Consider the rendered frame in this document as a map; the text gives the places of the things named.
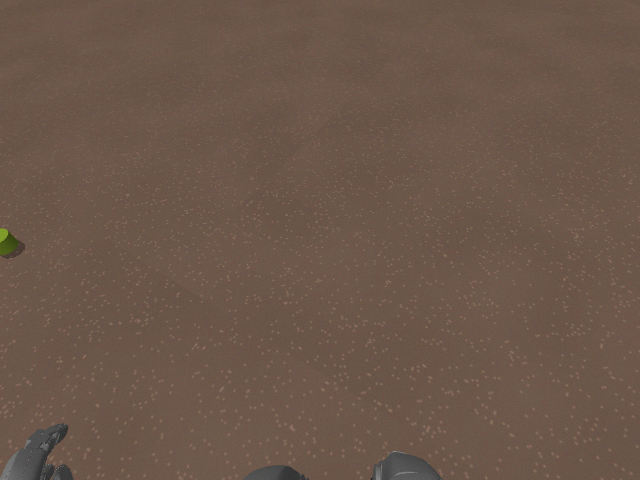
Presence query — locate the tin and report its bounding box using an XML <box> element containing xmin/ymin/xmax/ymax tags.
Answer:
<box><xmin>0</xmin><ymin>228</ymin><xmax>19</xmax><ymax>255</ymax></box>

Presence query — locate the left robot hand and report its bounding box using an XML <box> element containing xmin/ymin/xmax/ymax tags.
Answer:
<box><xmin>0</xmin><ymin>424</ymin><xmax>74</xmax><ymax>480</ymax></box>

